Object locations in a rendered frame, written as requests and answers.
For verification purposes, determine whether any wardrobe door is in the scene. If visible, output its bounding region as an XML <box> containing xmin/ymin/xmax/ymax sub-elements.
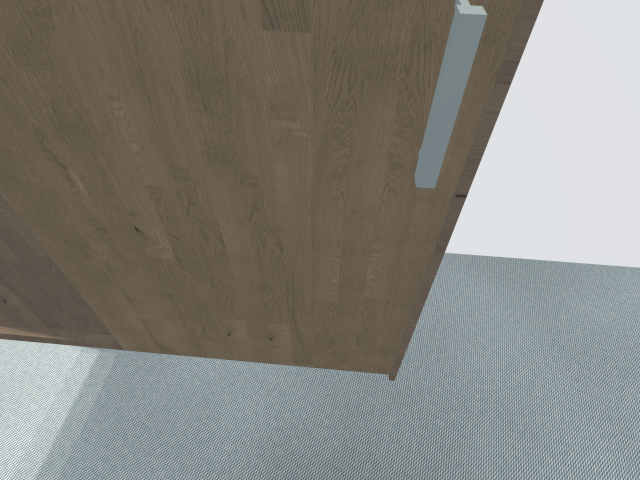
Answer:
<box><xmin>0</xmin><ymin>194</ymin><xmax>113</xmax><ymax>336</ymax></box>
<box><xmin>0</xmin><ymin>0</ymin><xmax>524</xmax><ymax>374</ymax></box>

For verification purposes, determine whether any handle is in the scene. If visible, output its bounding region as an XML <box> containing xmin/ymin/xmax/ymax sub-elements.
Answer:
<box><xmin>414</xmin><ymin>0</ymin><xmax>487</xmax><ymax>188</ymax></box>

